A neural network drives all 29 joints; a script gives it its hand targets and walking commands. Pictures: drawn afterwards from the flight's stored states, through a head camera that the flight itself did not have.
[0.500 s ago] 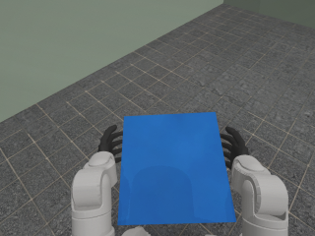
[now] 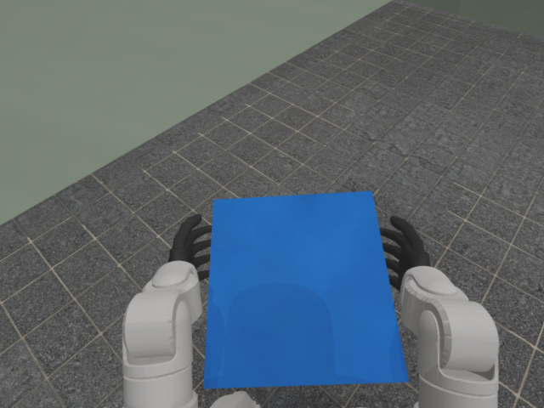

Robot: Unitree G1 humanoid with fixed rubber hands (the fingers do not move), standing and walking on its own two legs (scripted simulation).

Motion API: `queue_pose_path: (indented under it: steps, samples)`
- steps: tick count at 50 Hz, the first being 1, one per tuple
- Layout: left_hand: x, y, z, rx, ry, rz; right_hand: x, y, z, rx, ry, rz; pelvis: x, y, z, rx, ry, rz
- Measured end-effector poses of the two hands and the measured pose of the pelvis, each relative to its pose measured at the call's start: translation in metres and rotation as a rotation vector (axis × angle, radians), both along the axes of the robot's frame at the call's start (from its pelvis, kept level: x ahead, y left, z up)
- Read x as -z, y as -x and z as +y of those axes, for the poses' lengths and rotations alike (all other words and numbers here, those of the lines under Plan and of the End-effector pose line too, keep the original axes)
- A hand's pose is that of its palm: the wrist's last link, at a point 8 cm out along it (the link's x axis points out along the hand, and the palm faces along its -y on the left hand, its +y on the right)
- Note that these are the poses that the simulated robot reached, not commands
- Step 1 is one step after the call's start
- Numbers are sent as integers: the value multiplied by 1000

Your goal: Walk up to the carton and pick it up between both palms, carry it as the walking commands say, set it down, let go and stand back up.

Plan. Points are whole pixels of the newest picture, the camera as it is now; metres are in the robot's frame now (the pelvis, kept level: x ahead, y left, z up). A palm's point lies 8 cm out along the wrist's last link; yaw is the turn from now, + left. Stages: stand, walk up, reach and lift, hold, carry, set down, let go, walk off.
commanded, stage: carry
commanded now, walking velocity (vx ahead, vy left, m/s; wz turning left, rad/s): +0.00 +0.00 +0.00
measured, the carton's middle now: (296, 298) +0.26 +0.00 +0.02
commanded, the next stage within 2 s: none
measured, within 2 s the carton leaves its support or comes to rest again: neither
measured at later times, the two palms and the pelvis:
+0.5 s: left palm (146, 296) +0.22 +0.18 +0.12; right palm (408, 330) +0.18 -0.11 +0.12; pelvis -0.06 +0.06 +0.01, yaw -6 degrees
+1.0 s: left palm (101, 404) +0.12 +0.21 +0.08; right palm out of the picture +0.06 -0.08 +0.10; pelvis -0.16 +0.09 -0.02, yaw -7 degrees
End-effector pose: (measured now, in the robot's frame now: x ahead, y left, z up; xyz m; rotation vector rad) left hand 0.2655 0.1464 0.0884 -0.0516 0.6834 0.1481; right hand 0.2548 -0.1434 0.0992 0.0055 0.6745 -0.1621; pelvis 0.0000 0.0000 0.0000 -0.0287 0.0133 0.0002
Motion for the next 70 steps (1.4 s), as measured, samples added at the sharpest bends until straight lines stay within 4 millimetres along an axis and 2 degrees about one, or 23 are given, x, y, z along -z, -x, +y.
queue_pose_path:
  steps: [4,10,13,27,37,41,44,47,50,54,61,65,70]
  samples:
    - [-4,4,13,20,3,-8,-5,10,13,20,3,-8,-2,7,18,21,3,5]
    - [-7,9,10,88,-14,2,-2,34,12,88,-15,2,-5,23,35,91,-18,49]
    - [-7,18,10,103,-29,15,2,47,12,102,-29,16,-7,34,40,99,-12,54]
    - [-29,54,31,98,-14,-48,-23,82,34,97,-14,-48,-13,63,58,95,9,30]
    - [-33,93,40,93,-8,-54,-29,120,42,92,-9,-54,-13,98,64,91,16,-13]
    - [-31,116,46,82,-8,-48,-27,140,48,81,-9,-49,-12,118,67,81,19,-38]
    - [-22,134,53,76,14,-47,-24,157,54,75,13,-47,-4,133,71,75,11,-76]
    - [-12,144,55,105,45,-54,-23,175,59,105,45,-56,6,143,79,101,26,-91]
    - [5,150,59,123,51,-60,-4,190,64,129,44,-61,25,162,89,118,51,-85]
    - [25,177,60,122,43,33,15,215,64,130,33,29,21,190,91,118,49,-103]
    - [23,207,38,135,-6,58,27,249,42,149,-17,55,8,241,82,153,-6,37]
    - [23,236,24,148,-49,51,38,282,30,163,-61,48,7,276,75,164,3,25]
    - [8,273,24,140,-66,33,29,316,29,152,-76,29,0,309,73,147,-28,-10]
